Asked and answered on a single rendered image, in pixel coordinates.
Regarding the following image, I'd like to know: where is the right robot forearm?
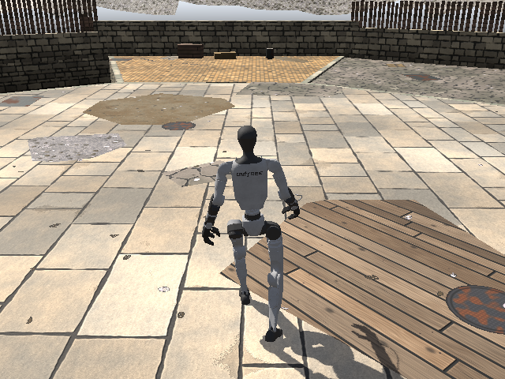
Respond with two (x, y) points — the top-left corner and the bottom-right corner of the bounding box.
(284, 187), (298, 210)

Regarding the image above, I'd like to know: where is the robot right upper arm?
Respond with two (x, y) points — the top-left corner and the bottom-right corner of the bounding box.
(265, 159), (291, 200)

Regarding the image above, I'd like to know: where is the left robot forearm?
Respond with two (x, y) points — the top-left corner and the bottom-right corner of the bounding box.
(204, 194), (220, 229)

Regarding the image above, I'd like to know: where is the robot left upper arm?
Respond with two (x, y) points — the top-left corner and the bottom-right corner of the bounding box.
(212, 161), (233, 206)

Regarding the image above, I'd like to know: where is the left robot hand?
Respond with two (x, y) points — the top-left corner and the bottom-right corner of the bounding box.
(202, 226), (220, 246)

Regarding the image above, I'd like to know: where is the left robot shin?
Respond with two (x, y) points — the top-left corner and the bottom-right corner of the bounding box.
(233, 247), (248, 295)

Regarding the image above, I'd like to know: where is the robot left thigh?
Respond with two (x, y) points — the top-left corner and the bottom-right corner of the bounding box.
(227, 220), (246, 260)

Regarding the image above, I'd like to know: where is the right robot hand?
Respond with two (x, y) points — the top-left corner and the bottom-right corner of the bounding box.
(282, 206), (300, 220)

